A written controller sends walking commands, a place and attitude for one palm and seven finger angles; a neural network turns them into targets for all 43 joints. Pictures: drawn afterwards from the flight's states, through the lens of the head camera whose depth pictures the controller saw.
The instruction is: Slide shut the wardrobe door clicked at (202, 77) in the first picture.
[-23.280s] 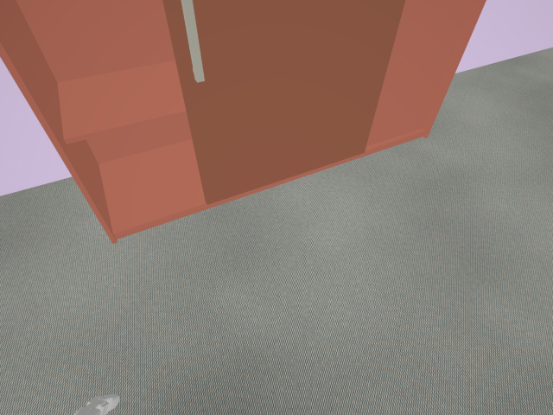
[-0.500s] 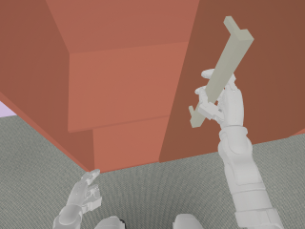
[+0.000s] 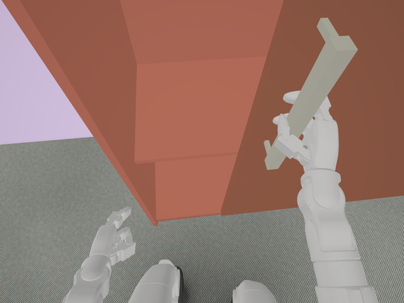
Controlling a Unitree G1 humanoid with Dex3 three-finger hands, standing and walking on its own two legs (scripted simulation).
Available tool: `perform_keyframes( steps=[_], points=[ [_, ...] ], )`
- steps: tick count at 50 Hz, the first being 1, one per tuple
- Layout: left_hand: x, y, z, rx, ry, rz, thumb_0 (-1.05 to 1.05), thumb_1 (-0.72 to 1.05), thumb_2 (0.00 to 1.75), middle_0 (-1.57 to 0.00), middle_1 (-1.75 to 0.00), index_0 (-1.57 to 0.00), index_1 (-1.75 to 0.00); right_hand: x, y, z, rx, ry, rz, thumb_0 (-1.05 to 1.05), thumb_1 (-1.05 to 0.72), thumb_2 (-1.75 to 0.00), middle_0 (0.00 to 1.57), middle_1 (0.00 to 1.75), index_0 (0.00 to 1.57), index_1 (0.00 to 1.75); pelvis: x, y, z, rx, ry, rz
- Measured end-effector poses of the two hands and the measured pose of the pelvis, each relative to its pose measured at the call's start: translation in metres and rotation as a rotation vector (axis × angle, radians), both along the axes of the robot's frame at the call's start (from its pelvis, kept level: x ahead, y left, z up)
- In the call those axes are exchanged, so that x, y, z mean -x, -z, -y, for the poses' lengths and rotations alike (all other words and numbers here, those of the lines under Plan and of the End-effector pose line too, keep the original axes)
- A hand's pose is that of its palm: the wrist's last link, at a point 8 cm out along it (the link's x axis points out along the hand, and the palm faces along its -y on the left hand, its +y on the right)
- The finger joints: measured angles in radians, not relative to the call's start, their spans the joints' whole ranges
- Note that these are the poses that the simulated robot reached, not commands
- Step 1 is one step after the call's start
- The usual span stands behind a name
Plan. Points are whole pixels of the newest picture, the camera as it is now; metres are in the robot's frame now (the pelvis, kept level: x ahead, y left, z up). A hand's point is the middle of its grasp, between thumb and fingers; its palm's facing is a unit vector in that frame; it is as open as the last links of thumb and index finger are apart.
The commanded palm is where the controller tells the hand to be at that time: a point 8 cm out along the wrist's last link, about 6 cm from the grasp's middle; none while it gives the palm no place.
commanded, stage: step sideways, sliding the door along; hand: right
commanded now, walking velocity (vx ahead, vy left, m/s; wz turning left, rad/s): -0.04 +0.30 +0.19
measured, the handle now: (291, 113) +0.42 -0.16 +0.11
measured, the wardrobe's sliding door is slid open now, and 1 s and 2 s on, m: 0.30 0.03 0.00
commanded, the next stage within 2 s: stop walking and hold the door there in 1.42 s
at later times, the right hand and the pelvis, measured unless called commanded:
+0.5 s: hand (210, 144) +0.35 -0.01 +0.11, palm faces +0.12 +0.99 -0.08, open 6.3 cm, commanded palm +0.32 +0.01 +0.11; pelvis -0.03 +0.12 +0.01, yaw +2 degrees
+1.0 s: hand (119, 153) +0.33 +0.13 +0.11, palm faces +0.05 +1.00 -0.08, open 6.3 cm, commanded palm +0.30 +0.15 +0.11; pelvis -0.04 +0.25 +0.02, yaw +4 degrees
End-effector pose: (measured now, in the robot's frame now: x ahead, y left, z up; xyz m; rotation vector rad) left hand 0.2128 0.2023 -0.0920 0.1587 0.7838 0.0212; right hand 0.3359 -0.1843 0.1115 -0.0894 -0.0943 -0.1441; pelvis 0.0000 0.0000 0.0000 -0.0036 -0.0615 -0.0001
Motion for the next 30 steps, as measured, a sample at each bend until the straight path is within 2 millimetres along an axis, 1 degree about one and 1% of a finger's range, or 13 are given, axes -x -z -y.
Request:
perform_keyframes(
  steps=[5, 8, 10, 14, 16, 18, 20, 23, 27, 30],
  points=[
    [0.027, -0.006, -0.015, -0.004, 0.031, -0.09, 0.01, 0.9, 0.9, -0.2, -0.3, -0.2, -0.3, 0.003, -0.002, -0.023, -0.024, -0.025, -0.03, 0.02, -0.73, -0.79, 0.35, 1.4, 0.24, 1.4, 0.002, -0.014, -0.017, -0.032, -0.006, -0.012],
    [0.036, -0.005, -0.027, 0.0, 0.044, -0.132, 0.01, 0.9, 0.9, -0.2, -0.3, -0.2, -0.3, 0.005, -0.003, -0.037, -0.027, -0.024, -0.041, 0.03, -0.74, -0.79, 0.34, 1.4, 0.24, 1.4, 0.003, -0.018, -0.032, -0.055, -0.031, -0.024],
    [0.039, -0.002, -0.037, 0.008, 0.05, -0.135, 0.01, 0.9, 0.9, -0.2, -0.3, -0.2, -0.3, 0.006, -0.002, -0.047, -0.015, -0.02, -0.035, 0.02, -0.74, -0.79, 0.35, 1.4, 0.23, 1.4, 0.005, -0.016, -0.044, -0.058, -0.048, -0.024],
    [0.038, 0.013, -0.063, 0.047, 0.04, -0.1, 0.01, 0.9, 0.9, -0.2, -0.3, -0.2, -0.3, 0.007, -0.001, -0.066, 0.033, 0.002, 0.001, 0.0, -0.72, -0.81, 0.39, 1.4, 0.2, 1.4, 0.011, 0.0, -0.075, -0.052, -0.065, -0.002],
    [0.04, 0.017, -0.076, 0.056, 0.01, -0.096, 0.01, 0.9, 0.9, -0.2, -0.3, -0.2, -0.3, 0.009, -0.001, -0.077, 0.041, 0.018, -0.008, 0.0, -0.72, -0.81, 0.4, 1.4, 0.2, 1.4, 0.016, -0.001, -0.085, -0.062, -0.044, 0.01],
    [0.044, 0.015, -0.091, 0.04, -0.024, -0.099, 0.01, 0.9, 0.9, -0.2, -0.3, -0.2, -0.3, 0.01, -0.002, -0.087, 0.042, 0.019, -0.023, -0.01, -0.71, -0.8, 0.41, 1.4, 0.21, 1.4, 0.02, -0.004, -0.092, -0.035, -0.037, 0.002],
    [0.05, 0.008, -0.107, 0.009, -0.054, -0.091, 0.01, 0.9, 0.9, -0.2, -0.3, -0.2, -0.3, 0.011, -0.003, -0.097, 0.027, 0.012, -0.031, 0.0, -0.72, -0.8, 0.4, 1.39, 0.23, 1.4, 0.022, -0.007, -0.095, -0.013, -0.045, -0.009],
    [0.06, 0.001, -0.128, -0.032, -0.081, -0.073, 0.01, 0.9, 0.9, -0.2, -0.3, -0.2, -0.3, 0.013, -0.003, -0.113, -0.007, -0.011, -0.036, 0.01, -0.73, -0.8, 0.37, 1.39, 0.22, 1.4, 0.028, -0.006, -0.103, -0.01, -0.05, -0.005],
    [0.07, -0.002, -0.149, -0.029, -0.054, -0.1, 0.01, 0.91, 0.9, -0.2, -0.3, -0.19, -0.3, 0.015, -0.003, -0.135, -0.011, -0.022, -0.047, 0.02, -0.75, -0.79, 0.33, 1.39, 0.2, 1.4, 0.034, -0.008, -0.128, -0.021, -0.046, -0.002],
    [0.072, 0.009, -0.163, 0.004, -0.026, -0.099, 0.01, 0.9, 0.9, -0.2, -0.3, -0.19, -0.3, 0.017, -0.003, -0.152, 0.005, -0.015, -0.04, 0.01, -0.74, -0.8, 0.34, 1.39, 0.19, 1.39, 0.036, 0.001, -0.149, -0.024, -0.054, -0.001]
  ],
)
